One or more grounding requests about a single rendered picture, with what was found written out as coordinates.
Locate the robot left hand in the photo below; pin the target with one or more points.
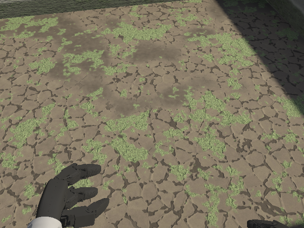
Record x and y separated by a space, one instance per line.
57 197

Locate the left robot forearm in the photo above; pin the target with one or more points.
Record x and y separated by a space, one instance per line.
45 222

